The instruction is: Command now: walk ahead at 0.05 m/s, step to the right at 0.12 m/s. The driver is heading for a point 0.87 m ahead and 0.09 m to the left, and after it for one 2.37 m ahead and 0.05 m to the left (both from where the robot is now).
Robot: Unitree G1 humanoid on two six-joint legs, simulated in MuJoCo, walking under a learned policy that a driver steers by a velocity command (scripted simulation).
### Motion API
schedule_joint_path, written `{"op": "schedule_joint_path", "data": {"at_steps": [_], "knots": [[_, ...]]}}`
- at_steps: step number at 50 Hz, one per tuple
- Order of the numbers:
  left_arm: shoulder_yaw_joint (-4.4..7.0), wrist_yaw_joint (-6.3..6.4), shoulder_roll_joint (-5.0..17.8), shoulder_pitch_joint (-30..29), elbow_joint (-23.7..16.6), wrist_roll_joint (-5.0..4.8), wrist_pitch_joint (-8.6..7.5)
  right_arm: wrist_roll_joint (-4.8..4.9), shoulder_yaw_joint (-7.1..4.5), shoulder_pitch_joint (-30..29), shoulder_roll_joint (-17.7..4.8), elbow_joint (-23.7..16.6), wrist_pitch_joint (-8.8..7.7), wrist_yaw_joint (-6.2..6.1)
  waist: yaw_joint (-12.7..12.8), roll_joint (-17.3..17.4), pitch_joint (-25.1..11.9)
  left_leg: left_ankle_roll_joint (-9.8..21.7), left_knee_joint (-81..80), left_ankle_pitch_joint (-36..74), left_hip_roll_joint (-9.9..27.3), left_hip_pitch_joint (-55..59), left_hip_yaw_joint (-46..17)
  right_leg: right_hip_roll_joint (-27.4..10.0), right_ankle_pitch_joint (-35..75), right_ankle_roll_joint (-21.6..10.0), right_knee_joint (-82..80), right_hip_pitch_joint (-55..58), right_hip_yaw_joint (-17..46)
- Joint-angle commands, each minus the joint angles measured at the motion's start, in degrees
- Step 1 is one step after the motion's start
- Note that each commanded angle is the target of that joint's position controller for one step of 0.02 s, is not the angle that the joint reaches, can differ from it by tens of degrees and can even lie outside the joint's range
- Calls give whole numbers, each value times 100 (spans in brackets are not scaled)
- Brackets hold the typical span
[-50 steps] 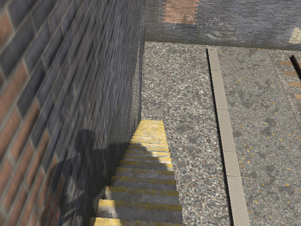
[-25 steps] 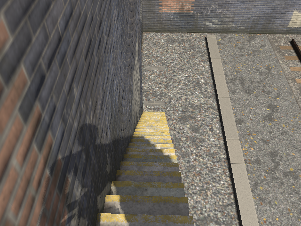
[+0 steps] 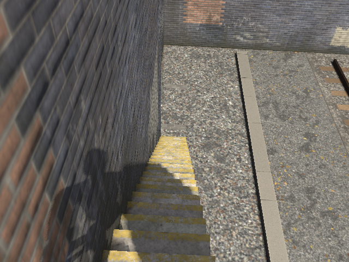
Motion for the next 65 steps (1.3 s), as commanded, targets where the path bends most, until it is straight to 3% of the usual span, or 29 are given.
{"op": "schedule_joint_path", "data": {"at_steps": [1,15,18,24,25,28,65], "knots": [[170,13,657,56,-344,-8,-69,6,-169,-56,-788,-323,-51,-28,-41,-31,127,456,-438,964,-55,-550,114,-428,1354,-570,-682,187,730],[230,36,712,212,-230,-5,-26,41,-189,49,-794,-285,-35,-40,-83,142,91,463,-451,1752,32,-348,48,-304,1381,-465,-568,198,535],[209,25,683,192,-268,36,-20,34,-194,141,-813,-250,-39,-40,-87,148,22,485,-427,1557,19,-377,56,-328,1301,-486,-511,298,565],[203,24,713,204,-253,23,-10,12,-179,122,-793,-260,-43,-33,-71,76,173,494,-450,1295,-16,-510,53,-336,1247,-497,-525,206,608],[224,34,742,212,-204,-15,-10,17,-171,40,-765,-281,-39,-30,-72,85,245,477,-495,1431,-5,-491,46,-309,1282,-470,-587,121,575],[206,35,709,188,-237,39,-15,27,-189,205,-827,-225,-42,-26,-110,145,143,487,-450,1399,1,-424,55,-328,1235,-474,-528,219,595],[194,35,712,247,-157,13,-15,18,-171,250,-816,-224,-39,-21,-125,78,223,501,-420,1231,-14,-419,94,-306,1306,-476,-481,87,673]]}}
